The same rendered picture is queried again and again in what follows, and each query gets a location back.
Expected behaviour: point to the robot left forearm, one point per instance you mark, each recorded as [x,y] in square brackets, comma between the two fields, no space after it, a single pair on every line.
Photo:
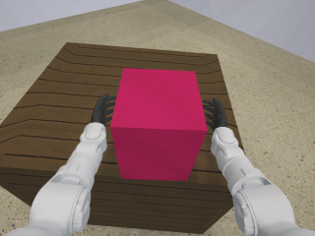
[85,160]

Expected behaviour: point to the robot right upper arm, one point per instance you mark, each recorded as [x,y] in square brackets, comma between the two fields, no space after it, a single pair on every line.
[264,211]

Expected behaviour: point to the pedestal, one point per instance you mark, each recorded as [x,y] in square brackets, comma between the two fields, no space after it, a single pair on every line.
[42,131]

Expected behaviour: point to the robot right forearm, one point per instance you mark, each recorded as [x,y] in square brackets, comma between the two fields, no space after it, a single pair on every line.
[235,167]

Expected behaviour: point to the robot left upper arm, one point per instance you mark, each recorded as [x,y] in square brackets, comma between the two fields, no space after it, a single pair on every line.
[60,209]

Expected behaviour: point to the right robot hand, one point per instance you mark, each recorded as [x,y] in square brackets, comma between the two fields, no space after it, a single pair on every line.
[219,116]

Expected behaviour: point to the left robot hand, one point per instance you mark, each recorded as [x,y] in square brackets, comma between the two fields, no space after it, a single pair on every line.
[99,112]

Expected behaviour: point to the carton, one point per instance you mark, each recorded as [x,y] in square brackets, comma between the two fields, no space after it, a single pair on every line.
[158,124]

